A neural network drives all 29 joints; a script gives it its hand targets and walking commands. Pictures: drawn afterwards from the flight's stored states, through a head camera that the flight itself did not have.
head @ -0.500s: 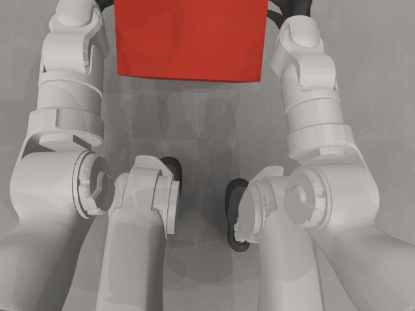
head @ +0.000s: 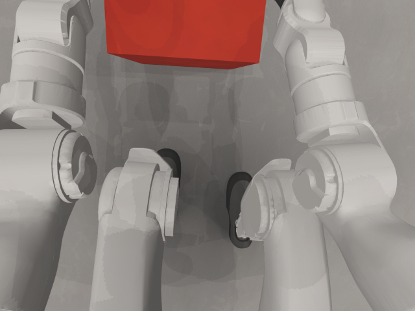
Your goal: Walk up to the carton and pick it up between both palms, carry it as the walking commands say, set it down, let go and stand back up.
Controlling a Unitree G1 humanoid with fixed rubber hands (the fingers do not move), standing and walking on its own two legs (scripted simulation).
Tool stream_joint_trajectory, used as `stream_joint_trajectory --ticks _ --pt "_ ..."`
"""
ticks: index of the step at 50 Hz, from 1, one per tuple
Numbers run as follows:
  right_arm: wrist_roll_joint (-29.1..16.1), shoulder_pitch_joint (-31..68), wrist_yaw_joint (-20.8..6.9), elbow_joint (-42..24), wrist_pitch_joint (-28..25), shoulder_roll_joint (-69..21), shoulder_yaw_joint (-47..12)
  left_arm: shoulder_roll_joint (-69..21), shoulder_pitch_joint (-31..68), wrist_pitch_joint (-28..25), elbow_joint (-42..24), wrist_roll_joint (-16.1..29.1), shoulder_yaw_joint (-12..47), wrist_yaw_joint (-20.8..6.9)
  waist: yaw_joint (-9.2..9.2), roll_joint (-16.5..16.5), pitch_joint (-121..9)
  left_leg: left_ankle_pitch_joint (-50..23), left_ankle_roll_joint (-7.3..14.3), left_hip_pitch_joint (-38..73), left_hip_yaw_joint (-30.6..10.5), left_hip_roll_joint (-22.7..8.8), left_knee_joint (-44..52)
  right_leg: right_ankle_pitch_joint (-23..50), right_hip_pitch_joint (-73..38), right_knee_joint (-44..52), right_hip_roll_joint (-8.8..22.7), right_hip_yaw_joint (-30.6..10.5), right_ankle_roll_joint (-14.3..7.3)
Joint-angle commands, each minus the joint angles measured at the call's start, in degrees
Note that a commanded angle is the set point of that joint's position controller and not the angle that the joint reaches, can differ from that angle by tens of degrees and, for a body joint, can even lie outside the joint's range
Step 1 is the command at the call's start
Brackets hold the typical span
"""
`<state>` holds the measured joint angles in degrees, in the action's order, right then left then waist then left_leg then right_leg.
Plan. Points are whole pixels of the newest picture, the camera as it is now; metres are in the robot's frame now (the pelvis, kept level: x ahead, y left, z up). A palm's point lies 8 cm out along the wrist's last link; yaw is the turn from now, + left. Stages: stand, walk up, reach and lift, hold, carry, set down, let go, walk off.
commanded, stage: set down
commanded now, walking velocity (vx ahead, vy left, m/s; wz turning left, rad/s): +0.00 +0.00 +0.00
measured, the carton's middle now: out of the picture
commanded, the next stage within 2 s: none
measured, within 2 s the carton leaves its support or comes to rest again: rests again in 0.10 s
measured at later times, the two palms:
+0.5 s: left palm out of the picture +0.54 +0.25 -0.16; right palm out of the picture +0.57 -0.05 -0.16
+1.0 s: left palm out of the picture +0.55 +0.25 -0.17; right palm out of the picture +0.57 -0.05 -0.17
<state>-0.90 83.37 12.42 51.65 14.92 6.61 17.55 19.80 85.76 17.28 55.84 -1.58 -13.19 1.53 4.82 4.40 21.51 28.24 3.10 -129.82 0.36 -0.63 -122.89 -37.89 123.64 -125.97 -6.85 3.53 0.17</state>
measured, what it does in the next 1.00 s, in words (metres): stands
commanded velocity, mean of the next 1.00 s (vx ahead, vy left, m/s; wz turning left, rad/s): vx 0.00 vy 0.00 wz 0.00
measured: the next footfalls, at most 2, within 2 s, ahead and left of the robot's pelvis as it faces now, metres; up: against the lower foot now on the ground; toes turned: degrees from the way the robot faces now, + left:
none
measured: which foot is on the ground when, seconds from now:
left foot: down 0.00-1.00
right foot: down 0.00-1.00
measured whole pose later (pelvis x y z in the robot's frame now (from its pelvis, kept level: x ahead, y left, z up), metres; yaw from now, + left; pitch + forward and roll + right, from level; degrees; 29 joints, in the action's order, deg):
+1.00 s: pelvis +0.00 +0.00 -0.01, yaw +0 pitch +32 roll -2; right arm 3.2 86.0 5.9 50.6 12.4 6.3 22.4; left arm 21.6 88.0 14.5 56.2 -3.6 -20.1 -6.8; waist 4.9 3.8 27.7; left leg 30.1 2.8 -128.2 0.8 -1.5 -126.3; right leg -39.2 122.7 -129.6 -7.9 3.3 -0.2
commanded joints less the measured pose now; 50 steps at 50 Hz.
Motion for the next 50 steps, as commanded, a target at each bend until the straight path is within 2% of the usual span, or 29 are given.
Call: stream_joint_trajectory --ticks 1,8,31,50 --pt "-6.20 41.98 -16.54 -9.33 -2.39 -51.51 -21.11 -53.93 33.62 -2.74 -8.80 8.19 17.72 -16.95 2.51 -4.45 -73.63 -22.57 -1.33 50.00 -0.71 4.96 6.17 14.32 -19.27 9.70 -4.67 0.08 -0.98" --pt "-6.17 42.12 -17.11 -8.66 -2.38 -51.65 -21.17 -52.97 32.04 -2.79 -6.79 7.65 16.65 -17.43 3.75 -2.52 -69.92 -21.76 -0.96 48.34 -0.99 4.85 5.62 13.79 -18.86 9.00 -4.49 0.05 -0.87" --pt "-2.34 31.68 -18.76 -1.71 -1.34 -50.62 -18.60 -51.28 25.21 -2.32 -0.18 5.46 14.21 -20.59 2.83 -0.44 -53.96 -16.87 -0.49 39.19 -1.18 4.65 4.39 11.86 -16.14 8.22 -4.14 -0.61 -1.26" --pt "0.73 26.76 -19.33 2.20 -0.46 -47.40 -15.17 -47.59 21.07 -1.17 3.46 1.43 10.32 -21.60 1.74 -1.51 -43.94 -10.21 -0.64 35.14 -1.16 4.16 4.62 7.69 -14.89 8.37 -4.05 -0.87 -1.22"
